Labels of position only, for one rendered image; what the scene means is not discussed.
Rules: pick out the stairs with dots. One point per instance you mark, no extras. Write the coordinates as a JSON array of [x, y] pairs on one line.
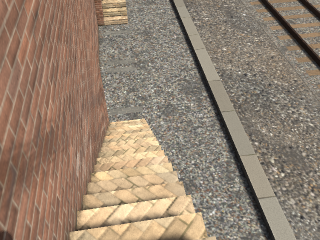
[[114, 12], [134, 194]]

